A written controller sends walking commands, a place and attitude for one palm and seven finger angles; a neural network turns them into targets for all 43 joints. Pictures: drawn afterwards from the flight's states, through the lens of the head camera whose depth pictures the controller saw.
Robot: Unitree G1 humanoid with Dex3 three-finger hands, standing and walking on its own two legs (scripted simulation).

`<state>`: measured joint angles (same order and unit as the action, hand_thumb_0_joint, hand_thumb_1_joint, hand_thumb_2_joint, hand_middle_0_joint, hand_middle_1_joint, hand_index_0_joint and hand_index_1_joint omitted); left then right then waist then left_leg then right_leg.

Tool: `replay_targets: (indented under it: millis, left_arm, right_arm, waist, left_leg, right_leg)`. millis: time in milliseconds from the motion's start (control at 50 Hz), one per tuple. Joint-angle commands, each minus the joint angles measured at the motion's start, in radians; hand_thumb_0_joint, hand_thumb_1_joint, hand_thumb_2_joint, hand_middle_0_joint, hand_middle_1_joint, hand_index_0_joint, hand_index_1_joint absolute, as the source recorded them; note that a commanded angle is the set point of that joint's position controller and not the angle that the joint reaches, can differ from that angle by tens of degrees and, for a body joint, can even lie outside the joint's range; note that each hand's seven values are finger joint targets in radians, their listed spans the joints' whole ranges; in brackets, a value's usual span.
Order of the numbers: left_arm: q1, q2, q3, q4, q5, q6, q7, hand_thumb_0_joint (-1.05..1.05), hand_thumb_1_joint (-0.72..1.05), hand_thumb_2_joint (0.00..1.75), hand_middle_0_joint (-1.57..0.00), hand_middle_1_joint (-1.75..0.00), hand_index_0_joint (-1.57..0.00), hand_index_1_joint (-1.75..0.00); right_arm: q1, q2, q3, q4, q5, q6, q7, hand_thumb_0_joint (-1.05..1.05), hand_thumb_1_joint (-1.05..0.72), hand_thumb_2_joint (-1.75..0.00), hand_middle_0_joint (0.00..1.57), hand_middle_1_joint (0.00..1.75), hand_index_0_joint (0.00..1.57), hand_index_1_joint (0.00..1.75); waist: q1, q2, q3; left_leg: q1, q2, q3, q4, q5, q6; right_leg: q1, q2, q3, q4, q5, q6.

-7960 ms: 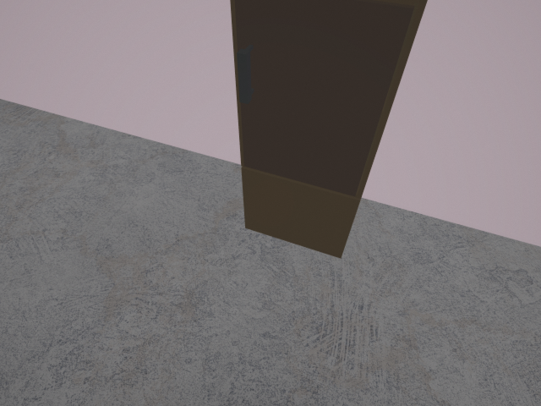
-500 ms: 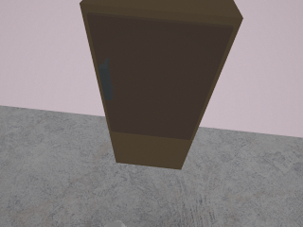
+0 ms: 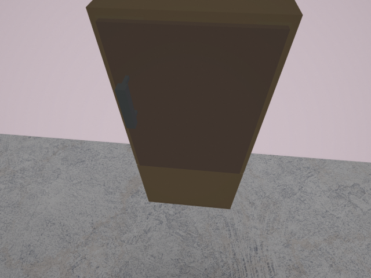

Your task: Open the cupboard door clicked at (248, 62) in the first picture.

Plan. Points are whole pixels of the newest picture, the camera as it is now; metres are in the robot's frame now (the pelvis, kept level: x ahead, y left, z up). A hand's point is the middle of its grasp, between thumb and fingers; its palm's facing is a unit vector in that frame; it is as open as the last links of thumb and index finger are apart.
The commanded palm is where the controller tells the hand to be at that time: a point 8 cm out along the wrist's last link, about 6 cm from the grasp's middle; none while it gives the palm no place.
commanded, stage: come to a stop and stand still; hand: left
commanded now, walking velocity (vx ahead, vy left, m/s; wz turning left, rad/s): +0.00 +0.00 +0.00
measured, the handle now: (129, 102) +0.54 +0.21 +0.05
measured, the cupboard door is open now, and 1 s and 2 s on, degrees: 0 0 0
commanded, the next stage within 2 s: look again from close up in 0.42 s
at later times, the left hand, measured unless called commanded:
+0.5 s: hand out of the picture -0.03 +0.14 -0.17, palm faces +0.07 -0.99 -0.16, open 7.3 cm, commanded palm none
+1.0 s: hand out of the picture +0.00 +0.21 -0.16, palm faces +0.02 -0.98 -0.22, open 7.3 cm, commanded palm none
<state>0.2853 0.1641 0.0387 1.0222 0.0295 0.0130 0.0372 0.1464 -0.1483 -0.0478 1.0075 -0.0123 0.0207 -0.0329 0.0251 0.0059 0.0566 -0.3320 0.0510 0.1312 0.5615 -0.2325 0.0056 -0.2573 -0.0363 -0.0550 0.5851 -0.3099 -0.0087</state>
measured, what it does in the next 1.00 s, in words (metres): stands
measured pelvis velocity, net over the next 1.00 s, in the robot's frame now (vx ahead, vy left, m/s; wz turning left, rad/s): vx -0.01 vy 0.03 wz -0.01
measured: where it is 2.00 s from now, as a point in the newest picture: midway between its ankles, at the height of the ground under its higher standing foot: outside the picture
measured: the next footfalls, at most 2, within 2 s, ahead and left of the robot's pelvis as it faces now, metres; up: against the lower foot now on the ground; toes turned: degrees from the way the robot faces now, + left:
none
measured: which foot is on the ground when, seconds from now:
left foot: down 0.00-1.00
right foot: down 0.00-1.00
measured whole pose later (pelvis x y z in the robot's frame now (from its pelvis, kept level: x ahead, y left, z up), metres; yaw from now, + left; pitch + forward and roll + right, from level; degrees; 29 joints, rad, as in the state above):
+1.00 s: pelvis -0.01 +0.03 +0.01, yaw -1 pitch -1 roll +0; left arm 0.31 0.17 0.00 1.05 0.02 -0.02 0.03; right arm 0.28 -0.17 0.00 1.05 -0.02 -0.02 -0.02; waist 0.00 0.00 0.01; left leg -0.25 -0.02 0.08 0.48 -0.23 0.04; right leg -0.23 -0.05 -0.04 0.50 -0.25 0.03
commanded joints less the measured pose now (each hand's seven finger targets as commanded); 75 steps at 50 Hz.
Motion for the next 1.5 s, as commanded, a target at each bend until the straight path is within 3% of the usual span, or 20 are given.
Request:
replay_targets:
  millis: [0,120,200,460,480,500,540,640,760,1000,1060,1080,1100,1120,1140,1180,1240,1320,1380,1480]
  left_arm:
    - [0.044,0.123,0.005,-0.026,-0.001,-0.025,0.003,0.0,0.9,0.9,-0.2,-0.3,-0.2,-0.3]
    - [0.002,0.09,-0.008,-0.005,-0.016,-0.03,-0.003,0.0,0.9,0.9,-0.2,-0.3,-0.2,-0.3]
    - [0.021,0.089,-0.005,0.03,-0.021,-0.018,-0.008,0.0,0.9,0.9,-0.2,-0.3,-0.2,-0.3]
    - [0.077,0.044,-0.012,0.079,-0.021,-0.027,-0.005,0.0,0.9,0.9,-0.2,-0.3,-0.2,-0.3]
    - [0.16,0.07,-0.03,0.097,-0.004,-0.051,0.033,0.0,0.9,0.9,-0.2,-0.3,-0.2,-0.3]
    - [0.091,0.127,-0.02,0.048,-0.01,-0.059,0.024,0.0,0.9,0.9,-0.2,-0.3,-0.2,-0.3]
    - [0.025,0.124,-0.009,0.011,-0.007,-0.069,0.016,0.0,0.9,0.9,-0.2,-0.3,-0.2,-0.3]
    - [0.082,0.052,-0.014,0.009,-0.01,-0.042,0.009,0.0,0.9,0.9,-0.2,-0.3,-0.2,-0.3]
    - [0.114,0.044,-0.023,0.011,-0.007,-0.038,0.002,0.0,0.9,0.9,-0.2,-0.3,-0.2,-0.3]
    - [0.066,0.112,-0.02,0.003,-0.01,-0.044,-0.003,0.0,0.9,0.9,-0.2,-0.3,-0.2,-0.3]
    - [0.108,0.108,-0.033,0.042,-0.005,-0.038,0.036,0.0,0.9,0.9,-0.2,-0.3,-0.2,-0.3]
    - [-0.664,0.352,0.136,-1.53,-0.205,-0.258,0.035,0.0,0.88,0.89,-0.2,-0.32,-0.2,-0.32]
    - [-0.146,0.283,0.124,-1.272,-0.137,-0.214,0.07,0.0,0.85,0.88,-0.2,-0.33,-0.2,-0.33]
    - [0.139,0.061,-0.006,-1.088,-0.167,-0.093,0.089,0.0,0.83,0.87,-0.21,-0.34,-0.21,-0.34]
    - [0.098,-0.007,-0.029,-1.095,-0.199,-0.095,0.078,0.0,0.81,0.86,-0.21,-0.36,-0.21,-0.36]
    - [0.062,0.085,0.083,-1.036,-0.203,-0.208,0.04,0.0,0.76,0.84,-0.21,-0.39,-0.21,-0.39]
    - [0.358,-0.002,0.104,-0.807,-0.234,-0.422,-0.132,0.0,0.69,0.81,-0.22,-0.43,-0.22,-0.43]
    - [0.386,0.172,0.264,-0.803,-0.262,-0.665,-0.4,0.0,0.6,0.77,-0.22,-0.5,-0.22,-0.5]
    - [0.309,0.195,0.319,-1.001,-0.367,-0.607,-0.475,0.0,0.53,0.74,-0.23,-0.54,-0.23,-0.54]
    - [0.095,0.213,0.31,-1.314,-0.402,-0.606,-0.44,0.0,0.41,0.69,-0.24,-0.62,-0.24,-0.62]
  right_arm:
    - [0.031,-0.036,-0.01,-0.033,0.0,0.014,0.012,0.0,-0.9,-0.9,0.2,0.3,0.2,0.3]
    - [0.15,-0.04,0.016,0.058,-0.002,-0.014,0.005,0.0,-0.9,-0.9,0.2,0.3,0.2,0.3]
    - [0.156,-0.048,0.03,0.08,-0.009,-0.021,0.005,0.0,-0.9,-0.9,0.2,0.3,0.2,0.3]
    - [0.27,-0.013,0.036,0.121,-0.007,-0.03,-0.002,0.0,-0.9,-0.9,0.2,0.3,0.2,0.3]
    - [0.112,-0.076,0.031,0.052,-0.003,-0.043,0.014,0.0,-0.9,-0.9,0.2,0.3,0.2,0.3]
    - [0.202,-0.014,0.03,0.026,-0.001,-0.026,0.018,0.0,-0.9,-0.9,0.2,0.3,0.2,0.3]
    - [0.277,-0.02,0.032,0.027,-0.009,-0.027,0.028,0.0,-0.9,-0.9,0.2,0.3,0.2,0.3]
    - [0.253,-0.056,0.033,-0.001,-0.011,-0.047,0.016,0.0,-0.9,-0.9,0.2,0.3,0.2,0.3]
    - [0.201,-0.098,0.025,-0.012,-0.009,-0.049,0.013,0.0,-0.9,-0.9,0.2,0.3,0.2,0.3]
    - [0.153,-0.147,0.027,0.01,-0.003,-0.064,0.012,0.0,-0.9,-0.9,0.2,0.3,0.2,0.3]
    - [0.083,-0.165,0.029,-0.035,0.012,-0.055,0.018,0.0,-0.9,-0.9,0.2,0.3,0.2,0.3]
    - [0.108,-0.291,0.005,-0.386,0.063,-0.202,-0.024,0.0,-0.9,-0.9,0.2,0.3,0.2,0.3]
    - [0.026,-0.218,0.032,-0.33,0.059,-0.295,-0.062,0.0,-0.9,-0.9,0.2,0.3,0.2,0.3]
    - [0.025,-0.171,0.023,-0.32,0.066,-0.328,-0.051,0.0,-0.9,-0.9,0.2,0.3,0.2,0.3]
    - [0.061,-0.186,0.018,-0.308,0.071,-0.339,-0.047,0.0,-0.9,-0.9,0.2,0.3,0.2,0.3]
    - [0.034,-0.232,-0.008,-0.372,0.041,-0.349,-0.04,0.0,-0.9,-0.9,0.2,0.3,0.2,0.3]
    - [0.011,-0.212,-0.036,-0.447,0.023,-0.336,0.009,0.0,-0.9,-0.9,0.2,0.3,0.2,0.3]
    - [-0.032,-0.226,-0.077,-0.548,0.025,-0.32,0.056,0.0,-0.9,-0.9,0.2,0.3,0.2,0.3]
    - [-0.062,-0.218,-0.069,-0.644,0.048,-0.305,0.036,0.0,-0.9,-0.9,0.2,0.3,0.2,0.3]
    - [0.019,-0.199,-0.053,-0.627,0.04,-0.306,-0.009,0.0,-0.9,-0.9,0.2,0.3,0.2,0.3]
  waist:
    - [-0.016,-0.248,-0.025]
    - [-0.039,-0.062,-0.005]
    - [-0.008,0.05,0.048]
    - [-0.015,-0.014,0.042]
    - [0.035,0.043,0.096]
    - [-0.058,0.049,-0.005]
    - [-0.079,-0.029,-0.049]
    - [-0.037,0.111,0.043]
    - [-0.016,-0.005,0.053]
    - [-0.021,0.006,-0.014]
    - [0.001,-0.067,0.017]
    - [-0.143,0.13,-0.468]
    - [-0.008,0.233,-0.429]
    - [-0.038,0.221,-0.26]
    - [-0.064,0.128,-0.126]
    - [-0.082,-0.022,-0.02]
    - [0.01,-0.182,-0.074]
    - [0.049,-0.056,-0.224]
    - [0.059,0.034,-0.357]
    - [-0.03,0.092,-0.412]
  left_leg:
    - [0.004,-0.006,-0.088,0.144,-0.214,-0.017]
    - [0.153,0.046,-0.135,-0.115,0.088,-0.009]
    - [0.036,0.053,-0.166,-0.208,-0.021,-0.006]
    - [0.055,0.04,-0.145,-0.224,-0.039,-0.009]
    - [0.007,0.026,-0.104,0.004,-0.028,-0.036]
    - [0.06,0.01,-0.114,0.049,-0.105,-0.021]
    - [0.117,0.005,-0.106,0.034,-0.06,-0.009]
    - [-0.032,0.06,-0.222,-0.18,-0.111,0.029]
    - [-0.055,0.062,-0.24,-0.259,-0.212,0.043]
    - [0.078,0.056,-0.187,-0.225,0.028,0.039]
    - [0.06,0.084,-0.134,-0.066,0.099,0.008]
    - [0.333,-0.036,-0.153,-0.152,0.169,0.003]
    - [0.37,0.014,-0.178,-0.165,0.204,-0.007]
    - [0.202,0.007,-0.195,-0.204,0.066,-0.043]
    - [0.124,-0.008,-0.197,-0.186,-0.028,-0.027]
    - [-0.051,-0.034,-0.203,-0.08,-0.159,-0.012]
    - [-0.215,-0.049,-0.156,0.104,-0.063,-0.032]
    - [-0.357,-0.063,-0.12,0.329,0.031,-0.026]
    - [-0.37,-0.077,-0.087,0.377,-0.005,-0.005]
    - [-0.347,-0.046,-0.135,0.462,0.036,0.016]
  right_leg:
    - [-0.054,-0.25,0.246,-0.288,0.321,-0.132]
    - [-0.075,-0.116,0.121,-0.241,0.116,-0.057]
    - [0.007,-0.077,0.111,-0.283,-0.043,-0.027]
    - [0.006,-0.075,0.098,-0.307,-0.057,-0.03]
    - [-0.039,-0.134,0.19,-0.298,0.244,-0.018]
    - [-0.072,-0.196,0.232,-0.34,-0.039,-0.073]
    - [-0.12,-0.156,0.16,-0.303,-0.171,-0.086]
    - [-0.06,-0.037,0.064,-0.14,-0.092,-0.042]
    - [-0.006,-0.037,0.064,-0.136,-0.014,-0.028]
    - [0.037,-0.066,0.088,-0.175,0.121,-0.021]
    - [0.011,-0.092,0.101,-0.198,0.174,-0.008]
    - [0.06,0.017,-0.016,-0.084,0.248,-0.023]
    - [-0.012,0.025,-0.024,0.001,0.086,-0.034]
    - [-0.09,0.023,-0.054,0.02,-0.037,-0.018]
    - [-0.121,0.028,-0.052,-0.006,-0.002,-0.014]
    - [-0.213,0.03,-0.067,-0.035,-0.048,-0.009]
    - [-0.329,0.05,-0.09,0.124,-0.078,-0.023]
    - [-0.377,0.034,-0.014,0.322,0.071,-0.039]
    - [-0.357,0.028,0.039,0.324,0.028,-0.023]
    - [-0.419,0.043,0.075,0.335,0.086,-0.007]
